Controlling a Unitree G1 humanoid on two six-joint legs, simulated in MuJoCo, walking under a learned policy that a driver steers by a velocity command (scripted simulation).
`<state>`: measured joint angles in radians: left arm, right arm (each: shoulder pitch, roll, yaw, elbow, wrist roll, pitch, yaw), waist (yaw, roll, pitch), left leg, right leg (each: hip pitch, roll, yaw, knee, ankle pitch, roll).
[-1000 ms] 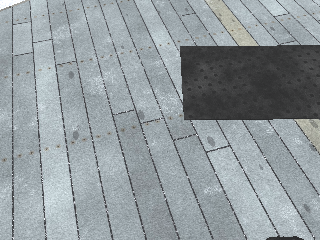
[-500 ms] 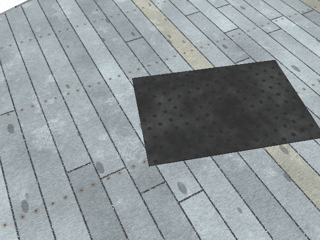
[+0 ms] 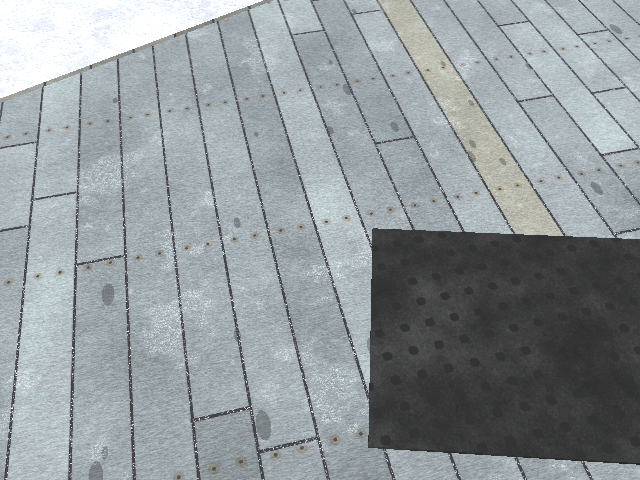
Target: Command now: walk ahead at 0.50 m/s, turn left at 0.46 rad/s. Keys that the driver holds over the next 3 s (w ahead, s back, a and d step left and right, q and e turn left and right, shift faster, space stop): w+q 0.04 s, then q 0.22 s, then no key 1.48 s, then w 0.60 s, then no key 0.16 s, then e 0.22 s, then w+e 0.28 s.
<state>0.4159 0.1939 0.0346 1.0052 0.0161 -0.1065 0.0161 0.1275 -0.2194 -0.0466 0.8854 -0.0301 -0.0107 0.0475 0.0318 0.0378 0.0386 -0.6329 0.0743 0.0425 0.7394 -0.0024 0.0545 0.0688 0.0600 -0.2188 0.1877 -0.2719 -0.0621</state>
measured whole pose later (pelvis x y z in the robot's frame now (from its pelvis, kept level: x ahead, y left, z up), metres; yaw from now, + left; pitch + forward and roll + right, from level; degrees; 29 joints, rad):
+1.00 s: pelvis +0.22 -0.01 +0.01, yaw +14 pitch -2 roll +0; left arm 0.22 0.21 0.00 0.98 0.01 -0.01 0.03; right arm 0.24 -0.22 -0.01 1.05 -0.01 0.01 -0.03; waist -0.01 0.00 0.03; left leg -0.10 -0.07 -0.06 0.34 -0.20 0.04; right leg -0.14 0.03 -0.02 0.37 -0.20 -0.05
